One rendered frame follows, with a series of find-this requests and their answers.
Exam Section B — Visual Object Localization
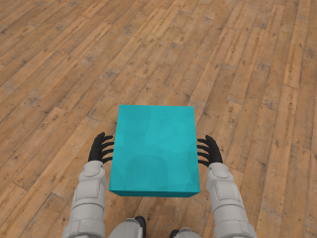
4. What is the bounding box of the robot left foot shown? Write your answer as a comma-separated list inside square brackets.
[135, 215, 147, 238]

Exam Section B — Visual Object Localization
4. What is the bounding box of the left robot hand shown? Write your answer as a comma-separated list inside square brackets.
[88, 132, 115, 164]

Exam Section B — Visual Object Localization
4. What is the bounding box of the carton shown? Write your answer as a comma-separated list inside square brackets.
[108, 104, 200, 198]

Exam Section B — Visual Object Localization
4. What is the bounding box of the right robot hand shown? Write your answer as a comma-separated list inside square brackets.
[196, 135, 223, 168]

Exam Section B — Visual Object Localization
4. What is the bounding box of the robot left forearm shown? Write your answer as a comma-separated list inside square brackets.
[61, 161, 107, 238]

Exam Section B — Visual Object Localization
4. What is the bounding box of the robot left thigh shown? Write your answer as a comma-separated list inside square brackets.
[108, 221, 143, 238]

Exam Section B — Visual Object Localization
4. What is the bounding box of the robot right forearm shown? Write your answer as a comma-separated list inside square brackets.
[206, 162, 258, 238]

